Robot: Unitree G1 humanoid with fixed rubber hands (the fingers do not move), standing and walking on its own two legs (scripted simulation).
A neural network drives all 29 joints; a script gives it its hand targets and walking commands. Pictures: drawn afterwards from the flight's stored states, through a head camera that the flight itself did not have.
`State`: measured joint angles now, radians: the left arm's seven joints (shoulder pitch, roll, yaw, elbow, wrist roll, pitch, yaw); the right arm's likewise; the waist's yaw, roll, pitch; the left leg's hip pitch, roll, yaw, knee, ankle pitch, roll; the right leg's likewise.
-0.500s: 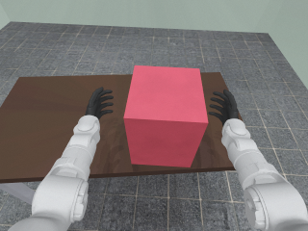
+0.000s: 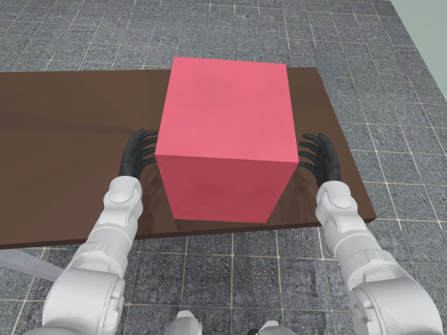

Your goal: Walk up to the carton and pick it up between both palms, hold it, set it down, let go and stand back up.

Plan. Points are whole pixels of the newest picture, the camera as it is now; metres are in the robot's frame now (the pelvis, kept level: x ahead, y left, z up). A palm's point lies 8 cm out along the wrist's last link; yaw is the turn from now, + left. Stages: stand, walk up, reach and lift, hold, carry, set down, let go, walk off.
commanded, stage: set down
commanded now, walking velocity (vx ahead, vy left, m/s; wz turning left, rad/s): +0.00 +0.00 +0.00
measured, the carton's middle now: (224, 148) +0.46 +0.02 +0.02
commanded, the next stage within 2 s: let go in 1.96 s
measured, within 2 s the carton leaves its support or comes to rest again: neither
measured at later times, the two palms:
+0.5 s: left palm (98, 198) +0.33 +0.23 +0.05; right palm (339, 205) +0.33 -0.17 +0.04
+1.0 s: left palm (99, 264) +0.24 +0.23 +0.00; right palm (354, 258) +0.25 -0.19 +0.01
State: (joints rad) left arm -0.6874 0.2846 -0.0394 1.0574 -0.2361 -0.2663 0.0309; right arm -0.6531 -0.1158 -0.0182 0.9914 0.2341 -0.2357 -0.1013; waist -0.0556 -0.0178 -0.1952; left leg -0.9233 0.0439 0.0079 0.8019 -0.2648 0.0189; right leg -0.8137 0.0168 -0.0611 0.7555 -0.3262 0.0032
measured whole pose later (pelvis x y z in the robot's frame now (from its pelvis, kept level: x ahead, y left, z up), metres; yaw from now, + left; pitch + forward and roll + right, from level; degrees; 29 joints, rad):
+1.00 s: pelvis +0.02 -0.01 +0.04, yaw +0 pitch -4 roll +0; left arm -0.02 0.27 -0.02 0.71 -0.18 -0.22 -0.04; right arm -0.02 -0.08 0.04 0.77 0.14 -0.32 -0.09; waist 0.02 -0.04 0.05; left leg -0.22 0.01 0.03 0.50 -0.22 0.00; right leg -0.14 0.01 -0.01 0.49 -0.29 0.00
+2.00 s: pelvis +0.05 -0.01 +0.05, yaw -1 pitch -5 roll +0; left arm 0.23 0.20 0.00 0.50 -0.04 0.06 0.00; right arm 0.20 -0.17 0.01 0.71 0.04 -0.25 -0.01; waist 0.02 -0.02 0.10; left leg -0.10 0.01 0.05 0.41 -0.23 0.00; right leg -0.03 0.00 0.01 0.39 -0.28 0.00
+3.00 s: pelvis +0.01 -0.01 +0.04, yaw +1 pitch -5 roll -1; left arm 0.40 0.22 -0.01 0.90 0.01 -0.01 0.02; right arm 0.37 -0.21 0.01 0.95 -0.01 -0.01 -0.02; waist 0.00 0.02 0.00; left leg -0.20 0.01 0.01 0.49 -0.20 0.01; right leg -0.10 0.01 -0.02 0.46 -0.27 0.00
